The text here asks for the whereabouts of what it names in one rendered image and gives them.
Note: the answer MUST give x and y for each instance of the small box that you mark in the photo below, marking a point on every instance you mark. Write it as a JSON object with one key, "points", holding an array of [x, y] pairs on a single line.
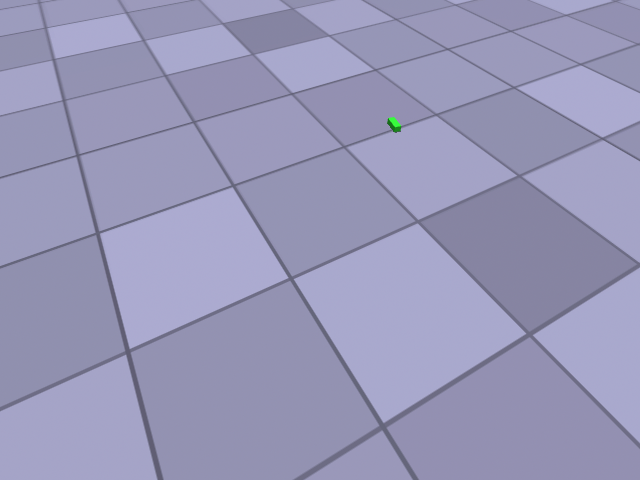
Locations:
{"points": [[394, 124]]}

